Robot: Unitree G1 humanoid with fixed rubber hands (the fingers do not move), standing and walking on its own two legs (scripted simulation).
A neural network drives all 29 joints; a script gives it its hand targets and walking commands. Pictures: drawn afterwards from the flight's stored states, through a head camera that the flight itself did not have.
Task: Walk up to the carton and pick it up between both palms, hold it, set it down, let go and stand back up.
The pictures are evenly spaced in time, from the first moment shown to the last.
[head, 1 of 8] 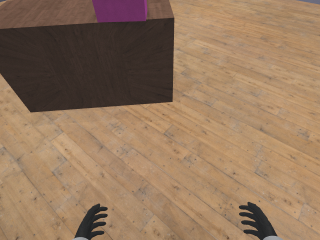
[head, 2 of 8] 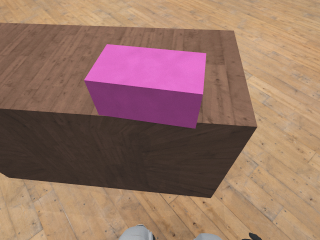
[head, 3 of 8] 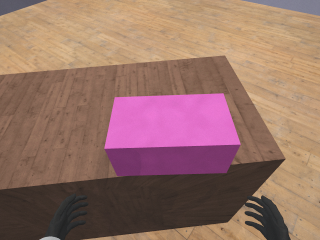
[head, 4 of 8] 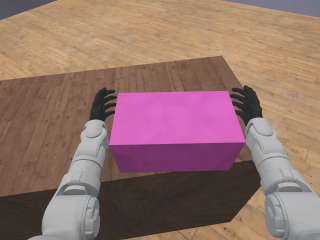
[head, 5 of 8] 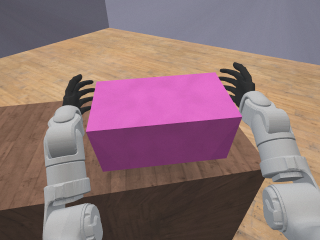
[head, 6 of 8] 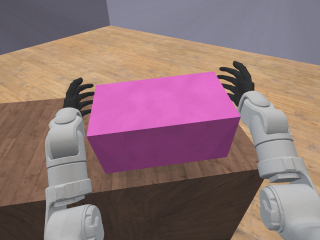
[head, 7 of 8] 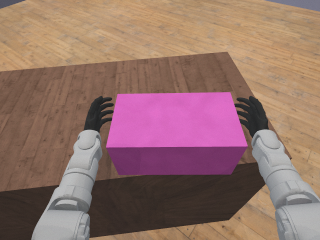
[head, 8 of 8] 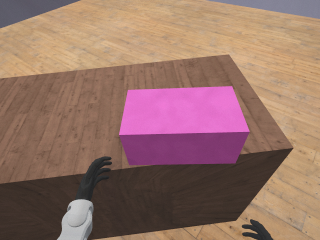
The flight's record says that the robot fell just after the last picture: no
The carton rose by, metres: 0.15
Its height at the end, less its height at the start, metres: +0.00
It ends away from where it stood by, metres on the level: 0.00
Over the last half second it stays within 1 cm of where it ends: yes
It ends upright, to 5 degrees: yes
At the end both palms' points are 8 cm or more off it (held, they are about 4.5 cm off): yes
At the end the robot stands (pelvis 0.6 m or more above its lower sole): yes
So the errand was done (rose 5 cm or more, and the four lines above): yes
